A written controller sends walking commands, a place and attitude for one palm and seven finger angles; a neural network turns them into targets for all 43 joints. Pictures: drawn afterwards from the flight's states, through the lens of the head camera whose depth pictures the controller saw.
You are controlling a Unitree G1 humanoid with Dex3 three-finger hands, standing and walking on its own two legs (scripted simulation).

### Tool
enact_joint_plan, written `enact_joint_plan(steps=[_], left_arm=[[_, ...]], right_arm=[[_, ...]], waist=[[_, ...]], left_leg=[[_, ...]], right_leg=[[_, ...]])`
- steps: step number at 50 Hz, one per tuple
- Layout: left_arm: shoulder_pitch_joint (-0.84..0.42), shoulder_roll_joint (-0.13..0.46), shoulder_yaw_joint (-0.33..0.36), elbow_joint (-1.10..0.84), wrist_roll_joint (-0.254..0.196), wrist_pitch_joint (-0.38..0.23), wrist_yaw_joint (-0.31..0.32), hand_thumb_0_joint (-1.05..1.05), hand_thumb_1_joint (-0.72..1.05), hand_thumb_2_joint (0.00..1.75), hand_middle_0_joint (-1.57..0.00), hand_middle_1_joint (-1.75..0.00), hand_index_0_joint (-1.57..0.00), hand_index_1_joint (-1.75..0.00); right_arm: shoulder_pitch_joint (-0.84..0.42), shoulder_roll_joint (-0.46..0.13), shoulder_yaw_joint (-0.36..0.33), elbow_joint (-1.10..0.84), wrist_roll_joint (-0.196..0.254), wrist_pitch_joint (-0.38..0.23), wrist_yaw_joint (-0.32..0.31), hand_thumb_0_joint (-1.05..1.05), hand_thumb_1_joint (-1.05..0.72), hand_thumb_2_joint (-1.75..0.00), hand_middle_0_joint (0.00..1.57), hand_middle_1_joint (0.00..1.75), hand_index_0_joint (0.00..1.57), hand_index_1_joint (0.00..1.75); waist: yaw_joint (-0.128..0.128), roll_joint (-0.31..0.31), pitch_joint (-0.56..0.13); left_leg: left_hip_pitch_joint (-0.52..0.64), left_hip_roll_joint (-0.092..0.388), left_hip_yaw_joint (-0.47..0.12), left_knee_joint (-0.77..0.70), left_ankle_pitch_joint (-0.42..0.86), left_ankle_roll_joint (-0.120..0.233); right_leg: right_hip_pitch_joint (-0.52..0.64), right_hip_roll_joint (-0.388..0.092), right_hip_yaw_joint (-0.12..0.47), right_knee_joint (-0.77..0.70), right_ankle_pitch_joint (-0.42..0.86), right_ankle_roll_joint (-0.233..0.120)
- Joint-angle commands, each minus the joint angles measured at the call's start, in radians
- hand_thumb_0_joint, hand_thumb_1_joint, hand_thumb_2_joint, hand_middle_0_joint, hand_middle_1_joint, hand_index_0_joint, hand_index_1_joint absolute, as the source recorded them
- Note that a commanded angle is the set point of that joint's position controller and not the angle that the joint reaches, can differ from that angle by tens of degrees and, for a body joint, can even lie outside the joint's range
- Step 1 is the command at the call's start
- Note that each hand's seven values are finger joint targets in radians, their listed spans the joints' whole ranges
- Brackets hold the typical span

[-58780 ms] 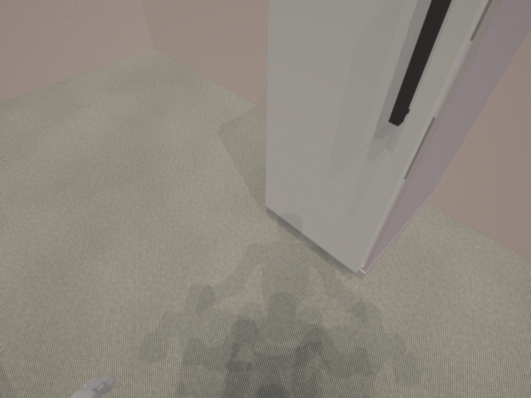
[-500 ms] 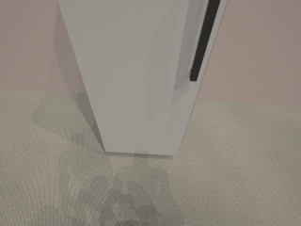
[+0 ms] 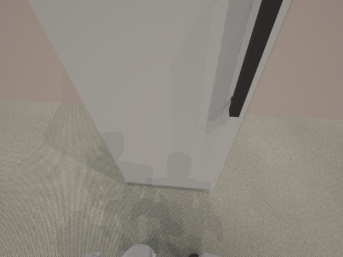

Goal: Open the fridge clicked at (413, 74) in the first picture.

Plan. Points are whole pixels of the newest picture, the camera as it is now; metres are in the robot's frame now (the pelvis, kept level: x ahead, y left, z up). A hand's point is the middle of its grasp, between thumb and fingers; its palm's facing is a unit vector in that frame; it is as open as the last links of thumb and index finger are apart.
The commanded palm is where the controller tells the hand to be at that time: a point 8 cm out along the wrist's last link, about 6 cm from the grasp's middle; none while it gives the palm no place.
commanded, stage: come to a stop and stand still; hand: right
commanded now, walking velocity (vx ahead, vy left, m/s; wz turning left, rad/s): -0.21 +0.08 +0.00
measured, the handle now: (258, 28) +0.48 -0.14 +0.26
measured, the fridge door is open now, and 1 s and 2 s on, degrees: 0 0 0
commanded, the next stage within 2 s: look again from close up in 1.26 s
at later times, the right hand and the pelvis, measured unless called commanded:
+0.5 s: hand out of the picture +0.00 -0.13 -0.16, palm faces +0.07 +0.97 -0.23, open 7.3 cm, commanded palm none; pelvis -0.02 +0.06 +0.01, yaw -2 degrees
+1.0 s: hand out of the picture -0.02 -0.15 -0.17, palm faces +0.06 +0.98 -0.18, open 7.3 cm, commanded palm none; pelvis -0.02 +0.02 +0.01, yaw -2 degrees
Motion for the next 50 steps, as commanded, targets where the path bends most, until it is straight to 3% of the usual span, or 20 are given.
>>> enact_joint_plan(steps=[1, 8, 10, 12, 14, 15, 16, 17, 19, 25, 28, 29, 31, 32, 34, 37, 40, 41, 43, 50], left_arm=[[0.082, 0.166, 0.039, -0.026, 0.011, 0.014, -0.005, 0.00, 0.90, 0.90, -0.20, -0.30, -0.20, -0.30], [0.100, 0.189, 0.064, -0.025, 0.023, 0.031, -0.024, 0.00, 0.90, 0.90, -0.20, -0.30, -0.20, -0.30], [0.110, 0.196, 0.068, -0.025, 0.019, 0.038, -0.031, 0.00, 0.90, 0.90, -0.20, -0.30, -0.20, -0.30], [0.111, 0.166, 0.067, -0.033, 0.007, 0.043, -0.042, 0.00, 0.90, 0.90, -0.20, -0.30, -0.20, -0.30], [0.094, 0.080, 0.055, -0.080, -0.002, 0.061, -0.058, 0.00, 0.90, 0.90, -0.20, -0.30, -0.20, -0.30], [0.071, 0.122, 0.062, -0.087, 0.007, 0.074, -0.064, 0.00, 0.90, 0.90, -0.20, -0.30, -0.20, -0.30], [0.103, 0.115, 0.065, -0.092, 0.012, 0.076, -0.077, 0.00, 0.90, 0.90, -0.20, -0.30, -0.20, -0.30], [0.106, 0.105, 0.063, -0.072, 0.014, 0.080, -0.074, 0.00, 0.90, 0.90, -0.20, -0.30, -0.20, -0.30], [0.144, 0.148, 0.072, -0.051, 0.010, 0.071, -0.076, 0.00, 0.90, 0.90, -0.20, -0.30, -0.20, -0.30], [0.109, 0.101, 0.050, -0.052, 0.000, 0.037, -0.072, 0.00, 0.90, 0.90, -0.20, -0.30, -0.20, -0.30], [0.196, 0.079, 0.038, -0.012, -0.003, 0.021, -0.063, 0.00, 0.90, 0.90, -0.20, -0.30, -0.20, -0.30], [0.238, 0.100, 0.038, 0.010, -0.002, 0.012, -0.059, 0.00, 0.90, 0.90, -0.20, -0.30, -0.20, -0.30], [0.259, 0.208, 0.059, 0.006, 0.008, 0.009, -0.043, 0.00, 0.90, 0.90, -0.20, -0.30, -0.20, -0.30], [0.239, 0.200, 0.053, 0.005, 0.021, 0.018, -0.038, 0.00, 0.90, 0.90, -0.20, -0.30, -0.20, -0.30], [0.205, 0.158, 0.035, 0.020, 0.022, 0.008, -0.029, 0.00, 0.90, 0.90, -0.20, -0.30, -0.20, -0.30], [0.158, 0.135, 0.019, 0.026, 0.010, 0.007, -0.022, 0.00, 0.90, 0.90, -0.20, -0.30, -0.20, -0.30], [0.172, 0.085, 0.012, 0.034, -0.007, 0.008, -0.031, 0.00, 0.90, 0.90, -0.20, -0.30, -0.20, -0.30], [0.189, 0.080, 0.012, 0.047, -0.006, 0.010, -0.036, 0.00, 0.90, 0.90, -0.20, -0.30, -0.20, -0.30], [0.194, 0.086, 0.010, 0.072, 0.000, 0.015, -0.035, 0.00, 0.90, 0.90, -0.20, -0.30, -0.20, -0.30], [0.201, 0.087, 0.000, 0.113, 0.000, -0.006, -0.030, 0.00, 0.90, 0.90, -0.20, -0.30, -0.20, -0.30]], right_arm=[[0.168, -0.066, -0.031, -0.037, -0.014, 0.028, 0.004, 0.00, -0.90, -0.90, 0.20, 0.30, 0.20, 0.30], [0.042, -0.069, -0.018, -0.101, -0.008, 0.021, 0.014, 0.00, -0.90, -0.90, 0.20, 0.30, 0.20, 0.30], [0.060, -0.075, -0.013, -0.092, -0.005, 0.010, 0.015, 0.00, -0.90, -0.90, 0.20, 0.30, 0.20, 0.30], [0.135, -0.101, -0.015, -0.064, -0.009, -0.005, 0.010, 0.00, -0.90, -0.90, 0.20, 0.30, 0.20, 0.30], [0.076, -0.251, -0.026, -0.087, -0.023, -0.021, 0.002, 0.00, -0.90, -0.90, 0.20, 0.30, 0.20, 0.30], [0.028, -0.271, -0.025, -0.107, -0.022, -0.020, 0.002, 0.00, -0.90, -0.90, 0.20, 0.30, 0.20, 0.30], [-0.025, -0.286, -0.029, -0.133, -0.025, -0.011, 0.001, 0.00, -0.90, -0.90, 0.20, 0.30, 0.20, 0.30], [-0.039, -0.252, -0.036, -0.113, -0.022, -0.025, 0.001, 0.00, -0.90, -0.90, 0.20, 0.30, 0.20, 0.30], [-0.042, -0.209, -0.028, -0.101, -0.013, -0.030, 0.005, 0.00, -0.90, -0.90, 0.20, 0.30, 0.20, 0.30], [0.085, -0.219, -0.050, -0.053, -0.023, -0.038, -0.001, 0.00, -0.90, -0.90, 0.20, 0.30, 0.20, 0.30], [0.070, -0.211, -0.048, -0.034, -0.012, -0.030, 0.002, 0.00, -0.90, -0.90, 0.20, 0.30, 0.20, 0.30], [0.065, -0.178, -0.040, -0.033, -0.005, -0.024, 0.002, 0.00, -0.90, -0.90, 0.20, 0.30, 0.20, 0.30], [0.095, -0.082, -0.015, -0.046, -0.001, -0.008, 0.003, 0.00, -0.90, -0.90, 0.20, 0.30, 0.20, 0.30], [0.069, -0.071, -0.010, -0.044, -0.001, -0.003, -0.001, 0.00, -0.90, -0.90, 0.20, 0.30, 0.20, 0.30], [0.015, -0.068, -0.002, -0.028, -0.003, 0.002, 0.007, 0.00, -0.90, -0.90, 0.20, 0.30, 0.20, 0.30], [0.082, -0.075, 0.001, 0.018, 0.006, -0.016, 0.017, 0.00, -0.90, -0.90, 0.20, 0.30, 0.20, 0.30], [0.096, -0.126, 0.011, 0.059, 0.004, -0.039, 0.012, 0.00, -0.90, -0.90, 0.20, 0.30, 0.20, 0.30], [0.069, -0.133, 0.014, 0.055, 0.004, -0.037, 0.012, 0.00, -0.90, -0.90, 0.20, 0.30, 0.20, 0.30], [0.040, -0.103, 0.024, 0.070, 0.003, -0.039, 0.011, 0.00, -0.90, -0.90, 0.20, 0.30, 0.20, 0.30], [0.070, -0.085, 0.027, 0.101, 0.006, -0.037, 0.005, 0.00, -0.90, -0.90, 0.20, 0.30, 0.20, 0.30]], waist=[[-0.017, -0.095, -0.212], [0.018, -0.270, -0.201], [0.010, -0.255, -0.193], [-0.027, -0.138, -0.194], [-0.014, 0.226, -0.068], [-0.018, 0.151, -0.046], [0.016, 0.041, -0.033], [0.016, 0.207, -0.043], [0.024, 0.310, -0.028], [-0.035, 0.184, -0.111], [0.002, 0.183, -0.127], [0.012, 0.107, -0.139], [0.004, -0.232, -0.165], [0.012, -0.192, -0.127], [0.012, -0.216, -0.063], [-0.025, -0.168, -0.097], [0.005, 0.001, -0.094], [0.017, -0.002, -0.067], [0.022, 0.138, -0.020], [0.008, -0.030, -0.082]], left_leg=[[0.011, 0.005, 0.007, 0.083, 0.075, -0.023], [0.040, 0.007, 0.077, -0.200, 0.034, -0.019], [0.129, 0.000, 0.098, -0.367, 0.073, -0.005], [0.275, 0.023, 0.076, -0.624, 0.260, 0.007], [0.126, 0.399, -0.371, -0.860, 0.185, 0.154], [0.011, 0.447, -0.380, -0.886, 0.093, 0.209], [-0.035, 0.416, -0.309, -0.874, 0.034, 0.211], [0.042, 0.354, -0.315, -0.862, 0.114, 0.183], [0.116, 0.299, -0.189, -0.826, 0.260, 0.144], [0.329, 0.327, -0.158, -0.712, 0.568, 0.177], [0.234, 0.246, -0.078, -0.610, 0.586, 0.110], [0.165, 0.188, -0.037, -0.550, 0.483, 0.074], [0.049, 0.063, 0.086, -0.413, 0.047, -0.008], [0.070, 0.057, 0.074, -0.353, -0.042, -0.003], [0.072, 0.064, 0.063, -0.341, 0.004, 0.007], [0.204, 0.053, 0.056, -0.581, 0.244, 0.016], [0.244, 0.167, -0.080, -0.709, 0.463, 0.067], [0.196, 0.158, -0.074, -0.723, 0.372, 0.067], [0.154, 0.125, -0.050, -0.736, 0.326, 0.055], [0.249, 0.101, -0.019, -0.703, 0.411, 0.038]], right_leg=[[0.101, -0.311, 0.220, -0.135, 0.653, -0.131], [0.136, -0.263, 0.212, -0.117, 0.424, -0.094], [0.098, -0.247, 0.221, -0.108, 0.299, -0.068], [0.006, -0.165, 0.175, -0.031, 0.061, 0.002], [-0.157, 0.013, 0.078, 0.244, -0.339, 0.112], [-0.125, -0.009, 0.149, 0.388, -0.363, 0.102], [-0.102, 0.003, 0.147, 0.441, -0.319, 0.098], [-0.173, -0.002, 0.155, 0.486, -0.272, 0.104], [-0.194, -0.022, 0.152, 0.528, -0.172, 0.116], [-0.122, -0.015, 0.080, 0.225, -0.269, 0.130], [0.122, 0.025, 0.031, -0.100, -0.063, 0.121], [0.224, -0.011, 0.062, -0.158, 0.038, 0.111], [0.256, -0.282, 0.328, -0.161, 0.315, -0.015], [0.159, -0.301, 0.324, -0.202, 0.240, -0.062], [0.136, -0.241, 0.304, -0.225, 0.302, -0.058], [0.159, -0.163, 0.193, -0.120, 0.436, -0.006], [0.124, -0.061, 0.118, -0.094, 0.062, 0.073], [0.146, -0.060, 0.131, -0.133, -0.003, 0.072], [0.159, -0.075, 0.137, -0.140, 0.028, 0.072], [0.182, -0.100, 0.145, -0.184, 0.143, 0.065]])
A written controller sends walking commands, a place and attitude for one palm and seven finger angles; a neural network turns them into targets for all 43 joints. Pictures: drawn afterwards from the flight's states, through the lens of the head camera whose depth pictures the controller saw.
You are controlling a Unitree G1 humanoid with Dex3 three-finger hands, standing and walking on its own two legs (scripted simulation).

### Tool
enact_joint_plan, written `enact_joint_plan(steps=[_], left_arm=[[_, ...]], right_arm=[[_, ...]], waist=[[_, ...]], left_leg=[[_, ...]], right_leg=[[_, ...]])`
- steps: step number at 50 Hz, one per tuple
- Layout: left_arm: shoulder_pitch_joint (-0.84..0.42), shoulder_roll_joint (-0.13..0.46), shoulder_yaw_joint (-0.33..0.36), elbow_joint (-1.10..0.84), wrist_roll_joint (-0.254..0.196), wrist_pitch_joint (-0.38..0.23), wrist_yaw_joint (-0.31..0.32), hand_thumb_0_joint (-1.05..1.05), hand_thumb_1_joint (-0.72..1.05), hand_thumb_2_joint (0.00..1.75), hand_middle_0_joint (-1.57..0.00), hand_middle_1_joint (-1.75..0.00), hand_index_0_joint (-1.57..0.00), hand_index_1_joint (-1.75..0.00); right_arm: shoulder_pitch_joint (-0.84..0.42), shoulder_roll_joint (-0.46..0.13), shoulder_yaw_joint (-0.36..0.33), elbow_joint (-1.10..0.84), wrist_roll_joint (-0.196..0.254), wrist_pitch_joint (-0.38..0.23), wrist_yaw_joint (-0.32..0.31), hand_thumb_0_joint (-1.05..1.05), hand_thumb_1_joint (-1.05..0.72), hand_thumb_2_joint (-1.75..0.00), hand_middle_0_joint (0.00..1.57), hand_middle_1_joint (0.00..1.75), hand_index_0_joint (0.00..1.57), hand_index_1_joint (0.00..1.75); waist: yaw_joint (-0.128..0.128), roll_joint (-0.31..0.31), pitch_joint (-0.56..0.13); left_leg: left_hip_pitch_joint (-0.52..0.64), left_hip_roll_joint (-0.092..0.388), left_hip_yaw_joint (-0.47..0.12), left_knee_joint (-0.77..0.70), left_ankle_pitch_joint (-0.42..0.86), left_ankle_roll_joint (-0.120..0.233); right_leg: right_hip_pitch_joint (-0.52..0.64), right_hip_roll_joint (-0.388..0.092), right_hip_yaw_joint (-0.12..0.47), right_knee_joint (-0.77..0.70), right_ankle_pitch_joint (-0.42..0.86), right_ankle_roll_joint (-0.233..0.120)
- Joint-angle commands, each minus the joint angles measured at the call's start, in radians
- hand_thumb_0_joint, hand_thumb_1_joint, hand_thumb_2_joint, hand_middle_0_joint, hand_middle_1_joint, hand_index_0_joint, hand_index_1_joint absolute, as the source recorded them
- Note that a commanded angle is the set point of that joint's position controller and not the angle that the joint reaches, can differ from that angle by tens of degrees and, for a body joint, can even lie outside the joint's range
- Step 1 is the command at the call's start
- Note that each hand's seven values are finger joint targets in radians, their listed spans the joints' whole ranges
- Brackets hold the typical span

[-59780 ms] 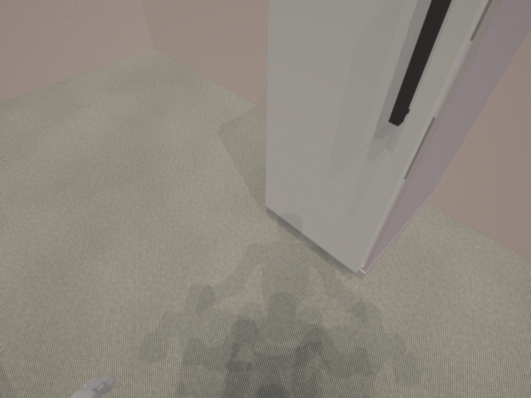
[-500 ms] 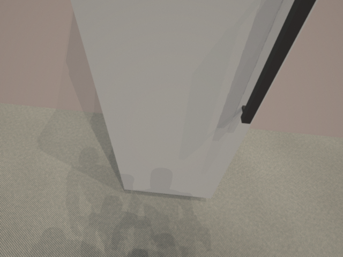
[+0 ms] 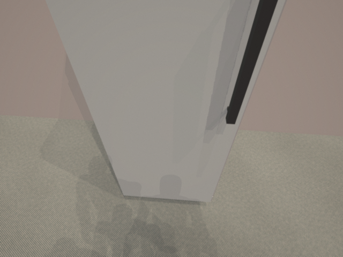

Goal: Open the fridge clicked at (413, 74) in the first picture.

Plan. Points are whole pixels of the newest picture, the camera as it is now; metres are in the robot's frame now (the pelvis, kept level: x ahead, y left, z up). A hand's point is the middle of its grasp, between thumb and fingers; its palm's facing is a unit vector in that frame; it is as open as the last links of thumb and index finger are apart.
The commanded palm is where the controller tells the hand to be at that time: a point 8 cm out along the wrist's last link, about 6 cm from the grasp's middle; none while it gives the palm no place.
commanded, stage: come to a stop and stand still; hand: right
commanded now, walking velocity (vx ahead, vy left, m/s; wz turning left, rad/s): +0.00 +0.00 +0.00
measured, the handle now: (250, 46) +0.50 -0.14 +0.26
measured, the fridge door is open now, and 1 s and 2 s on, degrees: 0 0 0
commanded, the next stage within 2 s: look again from close up in 0.26 s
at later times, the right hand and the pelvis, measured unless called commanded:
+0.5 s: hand out of the picture +0.01 -0.19 -0.17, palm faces +0.00 +0.97 -0.24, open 7.3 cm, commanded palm none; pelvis +0.00 +0.00 -0.01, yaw +0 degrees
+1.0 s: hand out of the picture +0.05 -0.17 -0.17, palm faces -0.01 +0.97 -0.24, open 7.4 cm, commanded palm none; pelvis +0.01 +0.02 +0.00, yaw +0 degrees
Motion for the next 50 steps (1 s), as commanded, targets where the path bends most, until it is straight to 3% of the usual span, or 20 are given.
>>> enact_joint_plan(steps=[1, 3, 4, 5, 6, 7, 8, 10, 13, 15, 18, 36, 50], left_arm=[[0.077, 0.095, 0.009, -0.003, 0.002, -0.017, 0.004, 0.00, 0.90, 0.90, -0.20, -0.30, -0.20, -0.30], [0.075, 0.086, 0.006, 0.003, 0.002, -0.018, 0.006, 0.00, 0.90, 0.90, -0.20, -0.30, -0.20, -0.30], [-0.013, 0.133, 0.003, -0.079, -0.010, -0.037, -0.008, 0.00, 0.90, 0.90, -0.20, -0.30, -0.20, -0.30], [0.057, 0.092, 0.002, -0.095, 0.000, -0.030, -0.012, 0.00, 0.90, 0.90, -0.20, -0.30, -0.20, -0.30], [0.046, 0.085, 0.001, -0.086, 0.010, -0.037, -0.017, 0.00, 0.90, 0.90, -0.20, -0.30, -0.20, -0.30], [0.074, 0.101, 0.000, -0.094, 0.008, -0.037, -0.015, 0.00, 0.90, 0.90, -0.20, -0.30, -0.20, -0.30], [0.078, 0.111, 0.000, -0.103, 0.008, -0.037, -0.013, 0.00, 0.90, 0.90, -0.20, -0.30, -0.20, -0.30], [0.077, 0.118, 0.003, -0.110, 0.006, -0.036, -0.010, 0.00, 0.90, 0.90, -0.20, -0.30, -0.20, -0.30], [0.080, 0.125, 0.004, -0.118, 0.006, -0.034, -0.009, 0.00, 0.90, 0.90, -0.20, -0.30, -0.20, -0.30], [0.079, 0.132, 0.003, -0.115, 0.005, -0.034, -0.010, 0.00, 0.90, 0.90, -0.20, -0.30, -0.20, -0.30], [0.081, 0.136, 0.003, -0.106, 0.004, -0.037, -0.010, 0.00, 0.90, 0.90, -0.20, -0.30, -0.20, -0.30], [0.008, 0.167, 0.010, -0.069, 0.004, -0.036, -0.006, 0.00, 0.90, 0.90, -0.20, -0.30, -0.20, -0.30], [-0.034, 0.192, 0.010, -0.057, 0.005, -0.030, -0.007, 0.00, 0.90, 0.90, -0.20, -0.30, -0.20, -0.30]], right_arm=[[0.045, -0.085, -0.019, -0.023, -0.002, -0.014, -0.010, 0.00, -0.90, -0.90, 0.20, 0.30, 0.20, 0.30], [0.050, -0.079, -0.016, -0.013, -0.001, -0.013, -0.009, 0.00, -0.90, -0.90, 0.20, 0.30, 0.20, 0.30], [0.136, -0.110, 0.000, 0.008, -0.014, -0.046, -0.055, 0.00, -0.90, -0.90, 0.20, 0.30, 0.20, 0.30], [0.092, -0.142, -0.006, -0.038, -0.005, -0.054, -0.045, 0.00, -0.90, -0.90, 0.20, 0.30, 0.20, 0.30], [0.059, -0.142, -0.006, -0.047, -0.005, -0.058, -0.033, 0.00, -0.90, -0.90, 0.20, 0.30, 0.20, 0.30], [0.057, -0.134, 0.001, -0.053, -0.003, -0.053, -0.026, 0.00, -0.90, -0.90, 0.20, 0.30, 0.20, 0.30], [0.058, -0.116, 0.002, -0.060, -0.006, -0.045, -0.022, 0.00, -0.90, -0.90, 0.20, 0.30, 0.20, 0.30], [0.063, -0.096, 0.007, -0.059, -0.007, -0.036, -0.018, 0.00, -0.90, -0.90, 0.20, 0.30, 0.20, 0.30], [0.056, -0.092, 0.010, -0.062, -0.006, -0.034, -0.014, 0.00, -0.90, -0.90, 0.20, 0.30, 0.20, 0.30], [0.054, -0.094, 0.011, -0.063, -0.005, -0.032, -0.013, 0.00, -0.90, -0.90, 0.20, 0.30, 0.20, 0.30], [0.054, -0.109, 0.008, -0.067, -0.004, -0.037, -0.014, 0.00, -0.90, -0.90, 0.20, 0.30, 0.20, 0.30], [0.021, -0.174, -0.007, -0.074, -0.004, -0.046, -0.011, 0.00, -0.90, -0.90, 0.20, 0.30, 0.20, 0.30], [-0.026, -0.200, -0.010, -0.078, -0.002, -0.043, -0.004, 0.00, -0.90, -0.90, 0.20, 0.30, 0.20, 0.30]], waist=[[-0.004, -0.051, 0.017], [-0.006, -0.052, 0.029], [-0.037, -0.042, 0.039], [0.012, -0.080, -0.034], [-0.006, -0.141, -0.008], [0.003, -0.135, -0.028], [-0.001, -0.139, -0.010], [-0.005, -0.107, 0.009], [-0.004, -0.017, 0.040], [-0.003, -0.014, 0.066], [-0.002, 0.016, 0.053], [-0.004, -0.002, -0.015], [-0.005, -0.009, -0.011]], left_leg=[[0.017, 0.058, -0.053, -0.063, 0.159, 0.044], [0.017, 0.061, -0.049, -0.067, 0.160, 0.043], [-0.022, 0.114, -0.080, -0.023, 0.478, 0.045], [0.009, 0.124, -0.094, 0.014, 0.299, 0.071], [-0.003, 0.109, -0.079, 0.035, 0.281, 0.073], [-0.018, 0.077, -0.056, 0.044, 0.110, 0.073], [-0.031, 0.052, -0.036, 0.050, 0.023, 0.066], [-0.041, 0.035, -0.016, 0.060, -0.004, 0.060], [-0.061, 0.036, -0.029, 0.053, -0.002, 0.057], [-0.078, 0.039, -0.037, 0.045, -0.001, 0.055], [-0.071, 0.048, -0.050, 0.040, 0.049, 0.055], [-0.025, 0.072, -0.076, 0.016, 0.253, 0.065], [-0.018, 0.077, -0.086, -0.024, 0.229, 0.069]], right_leg=[[-0.010, -0.105, 0.091, -0.080, 0.237, -0.006], [-0.014, -0.106, 0.092, -0.088, 0.236, -0.006], [-0.068, -0.124, 0.050, 0.119, 0.367, 0.017], [-0.068, -0.079, 0.071, 0.056, 0.111, 0.014], [-0.086, -0.070, 0.073, 0.027, 0.131, 0.009], [-0.082, -0.096, 0.094, 0.005, 0.130, -0.001], [-0.105, -0.110, 0.118, -0.008, 0.122, -0.014], [-0.118, -0.123, 0.132, -0.030, 0.115, -0.030], [-0.126, -0.114, 0.135, -0.043, 0.069, -0.035], [-0.129, -0.110, 0.137, -0.064, 0.040, -0.035], [-0.097, -0.101, 0.119, -0.050, 0.104, -0.033], [-0.001, -0.104, 0.071, -0.014, 0.223, -0.015], [0.002, -0.111, 0.067, -0.039, 0.180, -0.002]])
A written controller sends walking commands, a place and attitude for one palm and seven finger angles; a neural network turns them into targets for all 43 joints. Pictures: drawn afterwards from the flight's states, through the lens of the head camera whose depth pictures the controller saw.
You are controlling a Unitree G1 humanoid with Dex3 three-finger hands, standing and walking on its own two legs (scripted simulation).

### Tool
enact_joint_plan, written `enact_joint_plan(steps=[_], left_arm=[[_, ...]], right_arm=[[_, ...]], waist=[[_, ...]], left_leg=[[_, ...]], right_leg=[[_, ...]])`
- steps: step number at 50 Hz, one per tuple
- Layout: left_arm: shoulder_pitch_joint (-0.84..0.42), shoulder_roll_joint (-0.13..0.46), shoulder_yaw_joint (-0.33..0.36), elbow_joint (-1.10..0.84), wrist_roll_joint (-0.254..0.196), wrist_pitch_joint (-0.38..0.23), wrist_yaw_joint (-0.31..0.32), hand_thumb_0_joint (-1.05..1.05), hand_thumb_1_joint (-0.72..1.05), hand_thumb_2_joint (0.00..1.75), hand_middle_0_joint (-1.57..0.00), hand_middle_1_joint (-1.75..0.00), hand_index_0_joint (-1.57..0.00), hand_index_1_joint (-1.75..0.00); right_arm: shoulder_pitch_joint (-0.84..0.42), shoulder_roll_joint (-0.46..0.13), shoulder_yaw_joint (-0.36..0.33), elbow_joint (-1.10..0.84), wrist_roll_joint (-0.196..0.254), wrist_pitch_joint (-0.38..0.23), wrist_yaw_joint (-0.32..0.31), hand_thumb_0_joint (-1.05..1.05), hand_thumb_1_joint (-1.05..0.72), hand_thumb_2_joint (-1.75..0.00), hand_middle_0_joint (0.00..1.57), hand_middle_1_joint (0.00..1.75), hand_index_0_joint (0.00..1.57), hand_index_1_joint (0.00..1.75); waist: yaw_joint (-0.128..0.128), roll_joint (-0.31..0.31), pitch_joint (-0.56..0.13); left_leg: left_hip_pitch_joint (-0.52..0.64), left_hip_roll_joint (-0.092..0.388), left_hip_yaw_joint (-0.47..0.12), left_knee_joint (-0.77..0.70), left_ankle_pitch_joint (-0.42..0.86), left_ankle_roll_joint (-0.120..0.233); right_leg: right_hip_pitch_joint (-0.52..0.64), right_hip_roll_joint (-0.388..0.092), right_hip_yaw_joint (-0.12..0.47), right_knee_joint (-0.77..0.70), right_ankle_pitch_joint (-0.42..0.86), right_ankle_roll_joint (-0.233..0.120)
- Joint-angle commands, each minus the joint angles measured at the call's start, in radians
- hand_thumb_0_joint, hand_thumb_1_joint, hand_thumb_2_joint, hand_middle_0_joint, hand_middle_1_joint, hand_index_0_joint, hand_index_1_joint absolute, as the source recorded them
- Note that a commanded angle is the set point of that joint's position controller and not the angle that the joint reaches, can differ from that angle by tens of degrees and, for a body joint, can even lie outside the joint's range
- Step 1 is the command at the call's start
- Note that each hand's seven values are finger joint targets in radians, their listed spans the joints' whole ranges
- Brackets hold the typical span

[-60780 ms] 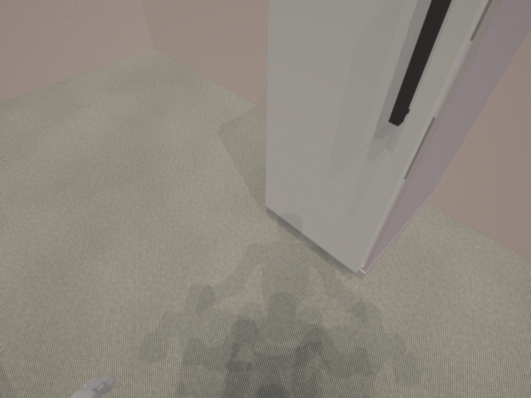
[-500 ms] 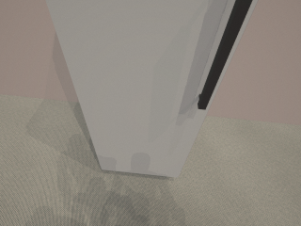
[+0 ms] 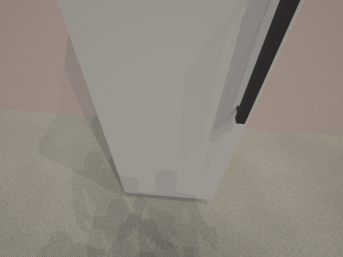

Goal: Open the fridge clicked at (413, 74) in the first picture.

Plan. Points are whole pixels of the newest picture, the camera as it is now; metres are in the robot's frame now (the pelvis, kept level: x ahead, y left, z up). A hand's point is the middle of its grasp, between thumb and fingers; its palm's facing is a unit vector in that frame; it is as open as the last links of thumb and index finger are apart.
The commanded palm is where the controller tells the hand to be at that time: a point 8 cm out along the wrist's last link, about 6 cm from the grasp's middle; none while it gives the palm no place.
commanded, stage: look again from close up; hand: right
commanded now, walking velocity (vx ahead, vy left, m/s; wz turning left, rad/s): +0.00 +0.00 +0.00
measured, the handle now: (267, 44) +0.50 -0.17 +0.26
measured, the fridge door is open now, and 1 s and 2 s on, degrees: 0 0 0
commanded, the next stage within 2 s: raise the hand to about handle height in 0.36 s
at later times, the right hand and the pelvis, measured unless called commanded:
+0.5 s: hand out of the picture +0.05 -0.20 -0.16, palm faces +0.07 +0.97 -0.24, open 7.4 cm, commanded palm +0.09 -0.25 -0.06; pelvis +0.00 +0.00 +0.00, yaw +0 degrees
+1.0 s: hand out of the picture +0.13 -0.23 +0.01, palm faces +0.18 +0.98 -0.04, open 9.3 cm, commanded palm +0.12 -0.27 +0.03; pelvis -0.04 +0.00 -0.05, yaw -5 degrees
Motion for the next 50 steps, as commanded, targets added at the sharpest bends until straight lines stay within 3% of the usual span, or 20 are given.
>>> enact_joint_plan(steps=[1, 22, 23, 24, 25, 26, 27, 28, 29, 30, 31, 33, 34, 35, 37, 40, 43, 45, 46, 50], left_arm=[[0.036, 0.125, 0.021, -0.032, 0.004, -0.016, 0.003, 0.00, 0.90, 0.90, -0.20, -0.30, -0.20, -0.30], [0.022, 0.140, 0.019, -0.013, 0.004, -0.014, 0.001, 0.00, 0.90, 0.90, -0.20, -0.30, -0.20, -0.30], [-0.033, 0.118, 0.027, -0.075, -0.011, -0.014, -0.005, 0.00, 0.90, 0.90, -0.20, -0.30, -0.20, -0.30], [0.000, 0.225, 0.051, -0.396, -0.053, -0.156, 0.036, 0.00, 0.90, 0.90, -0.20, -0.30, -0.20, -0.30], [-0.050, 0.159, 0.040, -0.371, -0.024, -0.241, 0.071, 0.00, 0.90, 0.90, -0.20, -0.30, -0.20, -0.30], [-0.061, 0.179, 0.044, -0.318, -0.038, -0.256, 0.078, 0.00, 0.90, 0.90, -0.20, -0.30, -0.20, -0.30], [-0.025, 0.110, 0.038, -0.321, -0.061, -0.253, 0.069, 0.00, 0.90, 0.90, -0.20, -0.30, -0.20, -0.30], [-0.061, 0.153, 0.047, -0.411, -0.059, -0.272, 0.060, 0.00, 0.90, 0.90, -0.20, -0.30, -0.20, -0.30], [-0.041, 0.165, 0.073, -0.424, -0.043, -0.285, 0.063, 0.00, 0.90, 0.90, -0.20, -0.30, -0.20, -0.30], [-0.051, 0.158, 0.076, -0.445, -0.036, -0.296, 0.062, 0.00, 0.90, 0.90, -0.20, -0.30, -0.20, -0.30], [-0.057, 0.157, 0.082, -0.474, -0.036, -0.299, 0.050, 0.00, 0.90, 0.90, -0.20, -0.30, -0.20, -0.30], [-0.072, 0.152, 0.081, -0.521, -0.027, -0.300, 0.022, 0.00, 0.90, 0.90, -0.20, -0.30, -0.20, -0.30], [-0.074, 0.156, 0.088, -0.544, -0.027, -0.298, 0.011, 0.00, 0.90, 0.90, -0.20, -0.30, -0.20, -0.30], [-0.084, 0.165, 0.091, -0.581, -0.028, -0.302, 0.001, 0.00, 0.90, 0.90, -0.20, -0.30, -0.20, -0.30], [-0.092, 0.189, 0.090, -0.656, -0.036, -0.301, -0.012, 0.00, 0.90, 0.90, -0.20, -0.30, -0.20, -0.30], [-0.096, 0.173, 0.080, -0.739, -0.048, -0.288, 0.010, 0.00, 0.90, 0.90, -0.20, -0.30, -0.20, -0.30], [-0.055, 0.146, 0.062, -0.739, -0.047, -0.281, 0.028, 0.00, 0.90, 0.90, -0.20, -0.30, -0.20, -0.30], [-0.029, 0.145, 0.050, -0.712, -0.043, -0.286, 0.040, 0.00, 0.90, 0.90, -0.20, -0.30, -0.20, -0.30], [-0.012, 0.152, 0.040, -0.702, -0.035, -0.288, 0.044, 0.00, 0.90, 0.90, -0.20, -0.30, -0.20, -0.30], [-0.004, 0.166, 0.025, -0.661, -0.045, -0.307, 0.061, 0.00, 0.90, 0.90, -0.20, -0.30, -0.20, -0.30]], right_arm=[[0.026, -0.149, -0.035, -0.045, -0.005, -0.015, -0.013, 0.00, -0.90, -0.90, 0.20, 0.30, 0.20, 0.30], [0.004, -0.168, -0.038, -0.042, -0.003, -0.015, -0.009, 0.00, -0.90, -0.90, 0.20, 0.30, 0.20, 0.30], [0.155, -0.117, -0.034, 0.005, -0.004, -0.027, -0.057, 0.00, -0.90, -0.90, 0.20, 0.30, 0.20, 0.30], [-0.648, -0.428, -0.295, -1.484, 0.169, -0.256, -0.049, 0.00, -0.88, -0.89, 0.20, 0.32, 0.20, 0.32], [-0.055, -0.322, -0.258, -1.179, 0.084, -0.205, -0.057, 0.00, -0.85, -0.88, 0.20, 0.33, 0.20, 0.33], [-0.027, -0.254, -0.230, -1.109, 0.133, -0.172, -0.102, 0.00, -0.83, -0.87, 0.21, 0.34, 0.21, 0.34], [0.230, 0.014, -0.081, -0.956, 0.159, -0.096, -0.085, 0.00, -0.81, -0.86, 0.21, 0.36, 0.21, 0.36], [0.012, -0.029, -0.113, -1.148, 0.186, -0.134, -0.066, 0.00, -0.78, -0.85, 0.21, 0.37, 0.21, 0.37], [0.044, -0.077, -0.178, -1.125, 0.189, -0.188, -0.042, 0.00, -0.76, -0.84, 0.21, 0.39, 0.21, 0.39], [0.156, -0.031, -0.168, -1.031, 0.199, -0.240, -0.010, 0.00, -0.74, -0.83, 0.21, 0.40, 0.21, 0.40], [0.285, -0.024, -0.200, -0.932, 0.210, -0.285, 0.032, 0.00, -0.71, -0.82, 0.21, 0.42, 0.21, 0.42], [0.393, 0.031, -0.181, -0.857, 0.248, -0.408, 0.148, 0.00, -0.67, -0.80, 0.22, 0.45, 0.22, 0.45], [0.409, 0.009, -0.207, -0.854, 0.267, -0.474, 0.213, 0.00, -0.64, -0.79, 0.22, 0.47, 0.22, 0.47], [0.408, 0.000, -0.203, -0.874, 0.283, -0.528, 0.283, 0.00, -0.62, -0.78, 0.22, 0.48, 0.22, 0.48], [0.338, -0.108, -0.257, -0.935, 0.300, -0.563, 0.408, 0.00, -0.57, -0.76, 0.22, 0.51, 0.22, 0.51], [0.231, -0.182, -0.337, -1.142, 0.338, -0.502, 0.430, 0.00, -0.50, -0.73, 0.23, 0.55, 0.23, 0.55], [0.052, -0.181, -0.352, -1.350, 0.372, -0.480, 0.360, 0.00, -0.43, -0.70, 0.23, 0.60, 0.23, 0.60], [-0.017, -0.171, -0.319, -1.452, 0.350, -0.498, 0.309, 0.00, -0.39, -0.68, 0.24, 0.63, 0.24, 0.63], [-0.089, -0.163, -0.273, -1.491, 0.340, -0.501, 0.302, 0.00, -0.36, -0.67, 0.24, 0.64, 0.24, 0.64], [-0.087, -0.152, -0.185, -1.416, 0.290, -0.450, 0.334, 0.00, -0.27, -0.63, 0.25, 0.70, 0.25, 0.70]], waist=[[-0.002, 0.007, -0.034], [-0.004, 0.005, -0.029], [-0.034, 0.014, -0.073], [0.061, -0.137, -0.516], [-0.049, -0.316, -0.459], [-0.019, -0.293, -0.368], [0.016, -0.151, -0.250], [0.035, -0.074, -0.093], [0.042, 0.027, -0.106], [0.022, 0.145, -0.032], [-0.013, 0.176, -0.003], [-0.041, 0.271, 0.002], [-0.049, 0.274, -0.027], [-0.052, 0.234, -0.063], [-0.056, 0.088, -0.141], [-0.067, 0.016, -0.315], [-0.025, -0.093, -0.313], [0.005, -0.124, -0.288], [0.038, -0.091, -0.269], [0.071, -0.123, -0.202]], left_leg=[[0.019, 0.102, -0.088, -0.075, 0.286, 0.033], [0.026, 0.104, -0.090, -0.102, 0.268, 0.033], [0.059, 0.188, -0.151, -0.087, 0.694, -0.020], [0.165, 0.073, -0.054, 0.017, 0.654, 0.034], [0.138, 0.020, -0.031, 0.049, 0.464, 0.055], [0.074, 0.019, 0.027, 0.023, 0.297, 0.047], [-0.010, 0.013, 0.058, 0.008, 0.266, 0.022], [-0.090, 0.017, 0.070, 0.008, 0.233, 0.010], [-0.149, 0.012, 0.081, 0.011, 0.155, -0.002], [-0.211, 0.001, 0.093, 0.029, 0.078, -0.009], [-0.233, -0.001, 0.091, 0.059, 0.048, -0.005], [-0.314, -0.004, 0.078, 0.140, -0.034, -0.008], [-0.327, -0.003, 0.067, 0.177, -0.048, -0.002], [-0.329, 0.001, 0.052, 0.209, -0.046, 0.004], [-0.315, 0.020, 0.006, 0.249, -0.031, 0.019], [-0.271, 0.021, -0.024, 0.264, -0.053, 0.003], [-0.314, 0.006, -0.029, 0.251, -0.106, 0.003], [-0.341, -0.009, 0.000, 0.266, -0.049, 0.011], [-0.359, -0.017, 0.007, 0.276, -0.039, 0.010], [-0.387, -0.021, 0.034, 0.251, -0.067, 0.008]], right_leg=[[0.011, -0.084, 0.061, -0.056, 0.216, -0.038], [0.010, -0.089, 0.063, -0.078, 0.204, -0.031], [-0.044, -0.092, -0.005, 0.163, 0.179, -0.003], [0.130, 0.044, 0.030, 0.006, 0.379, -0.040], [0.207, 0.021, -0.003, -0.002, 0.555, -0.060], [0.120, 0.008, 0.017, 0.029, 0.454, -0.022], [0.064, -0.008, 0.015, 0.025, 0.408, -0.033], [-0.028, 0.002, 0.046, 0.041, 0.315, -0.029], [-0.063, 0.009, 0.031, 0.076, 0.229, -0.035], [-0.155, 0.015, 0.039, 0.099, 0.151, -0.035], [-0.221, 0.023, 0.043, 0.129, 0.116, -0.029], [-0.361, 0.041, 0.031, 0.209, 0.024, -0.016], [-0.405, 0.046, 0.024, 0.250, 0.001, -0.011], [-0.430, 0.055, 0.011, 0.291, -0.012, -0.009], [-0.433, 0.069, -0.004, 0.348, -0.013, -0.014], [-0.427, 0.071, -0.017, 0.376, -0.004, -0.033], [-0.372, 0.048, 0.023, 0.381, -0.029, -0.039], [-0.334, 0.033, 0.051, 0.378, -0.009, -0.044], [-0.335, 0.026, 0.066, 0.383, -0.011, -0.049], [-0.321, 0.014, 0.095, 0.348, -0.059, -0.052]])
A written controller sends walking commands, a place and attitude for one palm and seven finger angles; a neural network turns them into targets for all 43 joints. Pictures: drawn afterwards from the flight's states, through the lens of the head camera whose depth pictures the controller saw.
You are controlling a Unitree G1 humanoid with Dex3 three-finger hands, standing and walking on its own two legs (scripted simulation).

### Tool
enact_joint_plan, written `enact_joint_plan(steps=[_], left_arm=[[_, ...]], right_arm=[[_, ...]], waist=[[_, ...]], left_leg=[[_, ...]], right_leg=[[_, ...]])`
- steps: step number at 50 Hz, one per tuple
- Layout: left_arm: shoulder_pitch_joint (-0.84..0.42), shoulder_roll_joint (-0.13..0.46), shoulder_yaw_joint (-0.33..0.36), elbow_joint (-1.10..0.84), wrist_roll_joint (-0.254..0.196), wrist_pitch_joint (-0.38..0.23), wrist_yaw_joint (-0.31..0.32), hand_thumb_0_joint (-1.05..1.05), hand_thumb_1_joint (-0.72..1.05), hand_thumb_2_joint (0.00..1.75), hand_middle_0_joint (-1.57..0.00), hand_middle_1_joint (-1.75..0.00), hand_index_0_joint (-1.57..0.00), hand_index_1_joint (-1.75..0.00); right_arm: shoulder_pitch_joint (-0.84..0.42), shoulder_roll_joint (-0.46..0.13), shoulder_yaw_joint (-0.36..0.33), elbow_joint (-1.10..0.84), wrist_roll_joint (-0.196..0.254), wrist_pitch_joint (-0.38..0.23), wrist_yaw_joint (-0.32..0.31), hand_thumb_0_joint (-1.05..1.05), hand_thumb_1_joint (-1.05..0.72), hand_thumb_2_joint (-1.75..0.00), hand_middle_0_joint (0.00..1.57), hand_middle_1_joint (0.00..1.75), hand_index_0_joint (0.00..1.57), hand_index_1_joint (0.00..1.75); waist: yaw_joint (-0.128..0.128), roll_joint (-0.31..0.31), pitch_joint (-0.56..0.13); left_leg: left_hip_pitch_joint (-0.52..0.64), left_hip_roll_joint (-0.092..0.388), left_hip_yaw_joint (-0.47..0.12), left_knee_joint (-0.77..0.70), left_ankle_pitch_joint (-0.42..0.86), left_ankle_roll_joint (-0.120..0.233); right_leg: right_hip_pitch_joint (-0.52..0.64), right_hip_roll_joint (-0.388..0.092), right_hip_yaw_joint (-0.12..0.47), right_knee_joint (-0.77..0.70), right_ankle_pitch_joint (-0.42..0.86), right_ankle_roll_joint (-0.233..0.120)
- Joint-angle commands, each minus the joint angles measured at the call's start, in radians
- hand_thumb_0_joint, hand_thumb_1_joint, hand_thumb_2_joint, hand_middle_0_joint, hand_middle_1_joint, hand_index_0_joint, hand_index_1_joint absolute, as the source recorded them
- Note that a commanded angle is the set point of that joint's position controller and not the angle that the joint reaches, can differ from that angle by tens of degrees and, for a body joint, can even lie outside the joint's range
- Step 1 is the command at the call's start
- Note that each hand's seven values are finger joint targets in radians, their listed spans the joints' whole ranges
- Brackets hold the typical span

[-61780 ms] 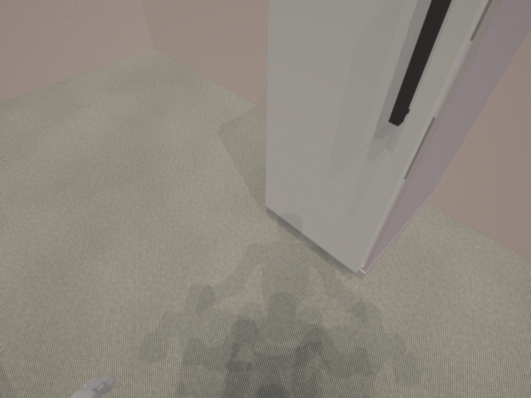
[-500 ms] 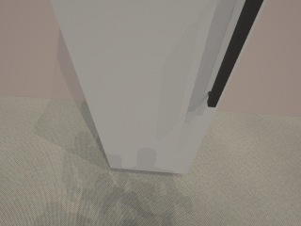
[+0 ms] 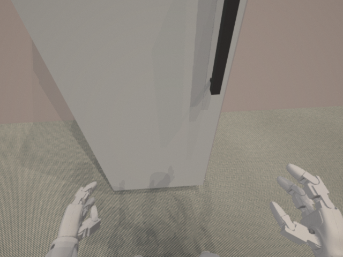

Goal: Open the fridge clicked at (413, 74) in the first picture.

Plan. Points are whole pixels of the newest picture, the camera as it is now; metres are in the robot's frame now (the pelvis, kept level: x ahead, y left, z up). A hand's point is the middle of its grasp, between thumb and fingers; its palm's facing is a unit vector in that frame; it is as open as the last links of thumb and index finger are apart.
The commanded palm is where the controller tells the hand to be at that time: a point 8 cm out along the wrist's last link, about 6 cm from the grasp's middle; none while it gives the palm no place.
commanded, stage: raise the hand to about handle height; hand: right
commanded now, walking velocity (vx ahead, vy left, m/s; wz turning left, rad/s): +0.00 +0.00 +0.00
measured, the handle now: (228, 4) +0.55 -0.12 +0.31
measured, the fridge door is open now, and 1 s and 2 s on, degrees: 0 0 0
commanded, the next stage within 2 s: move the hooked fingers beside the handle in 1.56 s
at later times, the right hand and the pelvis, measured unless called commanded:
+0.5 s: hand (311, 170) +0.25 -0.24 +0.15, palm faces -0.02 +1.00 -0.08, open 12.3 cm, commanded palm +0.22 -0.30 +0.17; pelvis +0.01 -0.02 +0.03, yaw +1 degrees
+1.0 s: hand out of the picture +0.28 -0.27 +0.26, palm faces +0.04 +0.99 -0.12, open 13.9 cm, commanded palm +0.25 -0.32 +0.26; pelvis +0.01 +0.00 +0.05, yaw +1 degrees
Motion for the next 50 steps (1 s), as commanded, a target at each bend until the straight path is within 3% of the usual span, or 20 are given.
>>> enact_joint_plan(steps=[1, 4, 6, 9, 11, 15, 18, 20, 21, 23, 26, 31, 34, 37, 39, 40, 43, 45, 46, 50], left_arm=[[-0.001, 0.123, 0.014, -0.094, -0.009, -0.063, 0.022, 0.00, 0.90, 0.90, -0.20, -0.30, -0.20, -0.30], [-0.022, 0.125, 0.013, -0.107, -0.022, -0.061, 0.031, 0.00, 0.90, 0.90, -0.20, -0.30, -0.20, -0.30], [-0.050, 0.116, 0.011, -0.122, -0.023, -0.054, 0.032, 0.00, 0.90, 0.90, -0.20, -0.30, -0.20, -0.30], [-0.070, 0.094, -0.003, -0.149, -0.018, -0.050, 0.024, 0.00, 0.90, 0.90, -0.20, -0.30, -0.20, -0.30], [-0.073, 0.087, -0.006, -0.146, -0.013, -0.059, 0.019, 0.00, 0.90, 0.90, -0.20, -0.30, -0.20, -0.30], [-0.025, 0.109, -0.005, -0.113, -0.014, -0.082, 0.012, 0.00, 0.90, 0.90, -0.20, -0.30, -0.20, -0.30], [-0.010, 0.127, -0.006, -0.094, -0.024, -0.094, 0.023, 0.00, 0.90, 0.90, -0.20, -0.30, -0.20, -0.30], [-0.017, 0.132, -0.005, -0.087, -0.031, -0.105, 0.038, 0.00, 0.90, 0.90, -0.20, -0.30, -0.20, -0.30], [-0.020, 0.137, -0.008, -0.086, -0.029, -0.107, 0.045, 0.00, 0.90, 0.90, -0.20, -0.30, -0.20, -0.30], [-0.032, 0.135, -0.013, -0.084, -0.031, -0.111, 0.055, 0.00, 0.90, 0.90, -0.20, -0.30, -0.20, -0.30], [-0.046, 0.130, -0.020, -0.083, -0.026, -0.106, 0.059, 0.00, 0.90, 0.90, -0.20, -0.30, -0.20, -0.30], [-0.070, 0.115, -0.037, -0.084, -0.031, -0.098, 0.048, 0.00, 0.90, 0.90, -0.20, -0.30, -0.20, -0.30], [-0.064, 0.121, -0.040, -0.078, -0.040, -0.082, 0.045, 0.00, 0.90, 0.90, -0.20, -0.30, -0.20, -0.30], [-0.074, 0.129, -0.043, -0.084, -0.046, -0.056, 0.045, 0.00, 0.90, 0.90, -0.20, -0.30, -0.20, -0.30], [-0.088, 0.127, -0.045, -0.093, -0.047, -0.043, 0.048, 0.00, 0.90, 0.90, -0.20, -0.30, -0.20, -0.30], [-0.100, 0.125, -0.047, -0.101, -0.046, -0.041, 0.048, 0.00, 0.90, 0.90, -0.20, -0.30, -0.20, -0.30], [-0.116, 0.111, -0.055, -0.106, -0.041, -0.036, 0.048, 0.00, 0.90, 0.90, -0.20, -0.30, -0.20, -0.30], [-0.119, 0.107, -0.058, -0.099, -0.044, -0.034, 0.051, 0.00, 0.90, 0.90, -0.20, -0.30, -0.20, -0.30], [-0.122, 0.108, -0.059, -0.096, -0.042, -0.033, 0.049, 0.00, 0.90, 0.90, -0.20, -0.30, -0.20, -0.30], [-0.120, 0.121, -0.060, -0.073, -0.052, -0.018, 0.052, 0.00, 0.90, 0.90, -0.20, -0.30, -0.20, -0.30]], right_arm=[[-0.308, -0.146, 0.035, -0.255, -0.010, -0.016, 0.049, 0.00, -0.25, -0.62, 0.25, 0.72, 0.25, 0.72], [-0.209, -0.215, -0.054, -0.146, -0.006, 0.127, 0.086, 0.00, -0.18, -0.59, 0.25, 0.76, 0.25, 0.76], [-0.134, -0.261, -0.154, -0.098, 0.026, 0.216, 0.088, 0.00, -0.13, -0.57, 0.25, 0.80, 0.25, 0.80], [-0.139, -0.260, -0.228, -0.229, 0.086, 0.260, 0.051, 0.00, -0.06, -0.54, 0.26, 0.84, 0.26, 0.84], [-0.159, -0.268, -0.262, -0.287, 0.109, 0.246, 0.018, 0.00, -0.01, -0.52, 0.26, 0.87, 0.26, 0.87], [-0.236, -0.238, -0.203, -0.291, 0.079, 0.203, 0.004, 0.00, 0.08, -0.48, 0.27, 0.93, 0.27, 0.93], [-0.324, -0.235, -0.143, -0.262, 0.062, 0.222, 0.050, 0.00, 0.15, -0.45, 0.27, 0.98, 0.27, 0.98], [-0.396, -0.267, -0.144, -0.268, 0.056, 0.247, 0.077, 0.00, 0.20, -0.43, 0.28, 1.00, 0.28, 1.00], [-0.417, -0.296, -0.165, -0.257, 0.060, 0.264, 0.088, 0.00, 0.22, -0.42, 0.28, 1.02, 0.28, 1.02], [-0.472, -0.347, -0.211, -0.274, 0.062, 0.287, 0.098, 0.00, 0.27, -0.40, 0.28, 1.05, 0.28, 1.05], [-0.488, -0.418, -0.306, -0.255, 0.079, 0.312, 0.093, 0.00, 0.34, -0.37, 0.29, 1.10, 0.29, 1.10], [-0.565, -0.393, -0.295, -0.243, 0.093, 0.364, 0.102, 0.00, 0.45, -0.32, 0.30, 1.17, 0.30, 1.17], [-0.584, -0.371, -0.262, -0.165, 0.084, 0.439, 0.125, 0.00, 0.50, -0.30, 0.30, 1.20, 0.30, 1.20], [-0.647, -0.410, -0.275, -0.123, 0.076, 0.512, 0.147, 0.00, 0.50, -0.30, 0.30, 1.20, 0.30, 1.20], [-0.720, -0.448, -0.297, -0.148, 0.070, 0.534, 0.153, 0.00, 0.50, -0.30, 0.30, 1.20, 0.30, 1.20], [-0.760, -0.471, -0.310, -0.177, 0.067, 0.536, 0.154, 0.00, 0.50, -0.30, 0.30, 1.20, 0.30, 1.20], [-0.836, -0.532, -0.365, -0.222, 0.073, 0.521, 0.149, 0.00, 0.50, -0.30, 0.30, 1.20, 0.30, 1.20], [-0.870, -0.532, -0.363, -0.215, 0.074, 0.510, 0.152, 0.00, 0.50, -0.30, 0.30, 1.20, 0.30, 1.20], [-0.872, -0.549, -0.378, -0.200, 0.079, 0.510, 0.154, 0.00, 0.50, -0.30, 0.30, 1.20, 0.30, 1.20], [-0.913, -0.557, -0.366, -0.048, 0.074, 0.572, 0.181, 0.00, 0.50, -0.30, 0.30, 1.20, 0.30, 1.20]], waist=[[0.122, -0.119, -0.069], [0.069, -0.049, -0.103], [0.011, -0.029, -0.142], [-0.021, -0.026, -0.192], [-0.029, -0.004, -0.171], [0.024, -0.049, -0.099], [0.051, -0.085, -0.072], [0.049, -0.107, -0.086], [0.045, -0.078, -0.079], [0.030, -0.091, -0.102], [0.000, -0.059, -0.116], [-0.013, -0.172, -0.084], [-0.001, -0.103, -0.045], [0.002, -0.061, -0.027], [0.002, -0.042, -0.057], [-0.002, -0.082, -0.084], [-0.009, -0.099, -0.154], [-0.004, -0.119, -0.143], [-0.010, -0.099, -0.146], [-0.003, -0.103, -0.070]], left_leg=[[0.018, -0.038, -0.066, -0.214, 0.093, 0.007], [0.097, -0.025, -0.069, -0.264, 0.072, 0.000], [0.188, -0.021, -0.061, -0.270, 0.126, 0.004], [0.255, -0.024, -0.023, -0.259, 0.241, 0.000], [0.275, -0.035, -0.016, -0.264, 0.277, 0.004], [0.204, -0.040, -0.017, -0.290, 0.247, 0.000], [0.195, -0.038, -0.030, -0.326, 0.198, -0.001], [0.214, -0.033, -0.036, -0.352, 0.172, 0.000], [0.230, -0.034, -0.041, -0.364, 0.181, 0.000], [0.267, -0.032, -0.035, -0.375, 0.190, 0.003], [0.323, -0.038, -0.030, -0.392, 0.248, 0.006], [0.361, -0.041, -0.024, -0.410, 0.353, 0.015], [0.359, -0.041, -0.018, -0.431, 0.360, 0.008], [0.358, -0.036, -0.030, -0.464, 0.335, 0.005], [0.372, -0.036, -0.030, -0.474, 0.334, 0.003], [0.385, -0.036, -0.034, -0.474, 0.341, 0.007], [0.426, -0.036, -0.039, -0.485, 0.378, 0.010], [0.426, -0.039, -0.036, -0.495, 0.376, 0.011], [0.441, -0.038, -0.043, -0.504, 0.384, 0.010], [0.412, -0.031, -0.043, -0.525, 0.361, 0.008]], right_leg=[[0.128, 0.015, 0.002, -0.189, 0.114, -0.049], [0.114, 0.020, -0.003, -0.238, 0.112, -0.046], [0.129, 0.024, -0.009, -0.266, 0.172, -0.040], [0.174, 0.027, -0.018, -0.301, 0.264, -0.032], [0.180, 0.024, -0.019, -0.313, 0.302, -0.029], [0.219, 0.017, -0.026, -0.335, 0.270, -0.029], [0.253, 0.017, -0.022, -0.354, 0.221, -0.034], [0.285, 0.016, -0.016, -0.374, 0.197, -0.039], [0.290, 0.018, -0.013, -0.377, 0.205, -0.044], [0.320, 0.019, -0.005, -0.402, 0.219, -0.043], [0.344, 0.020, -0.006, -0.421, 0.274, -0.040], [0.405, 0.025, -0.017, -0.457, 0.353, -0.028], [0.399, 0.022, -0.016, -0.480, 0.344, -0.029], [0.397, 0.025, -0.017, -0.494, 0.313, -0.037], [0.423, 0.027, -0.016, -0.500, 0.321, -0.041], [0.443, 0.031, -0.016, -0.501, 0.333, -0.040], [0.490, 0.037, -0.019, -0.502, 0.370, -0.042], [0.504, 0.037, -0.022, -0.513, 0.368, -0.040], [0.502, 0.036, -0.024, -0.510, 0.371, -0.041], [0.474, 0.039, -0.023, -0.534, 0.334, -0.042]])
